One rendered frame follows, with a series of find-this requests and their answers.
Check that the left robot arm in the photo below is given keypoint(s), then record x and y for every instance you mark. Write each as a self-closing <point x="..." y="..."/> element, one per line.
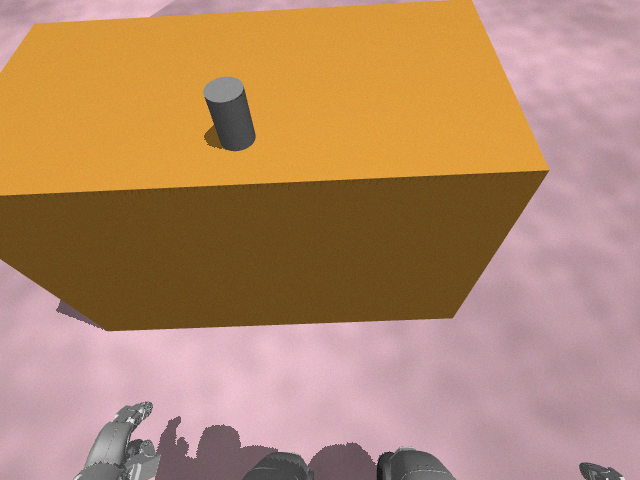
<point x="101" y="471"/>

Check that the right robot foot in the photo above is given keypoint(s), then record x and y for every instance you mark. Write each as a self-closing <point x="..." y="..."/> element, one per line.
<point x="383" y="459"/>

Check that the right robot hand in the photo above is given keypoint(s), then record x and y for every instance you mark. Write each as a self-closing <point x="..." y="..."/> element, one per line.
<point x="592" y="471"/>

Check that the can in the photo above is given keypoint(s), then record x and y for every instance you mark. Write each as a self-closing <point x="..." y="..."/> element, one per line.
<point x="228" y="106"/>

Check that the left robot hand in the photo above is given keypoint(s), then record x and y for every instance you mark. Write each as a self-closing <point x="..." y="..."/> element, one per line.
<point x="136" y="459"/>

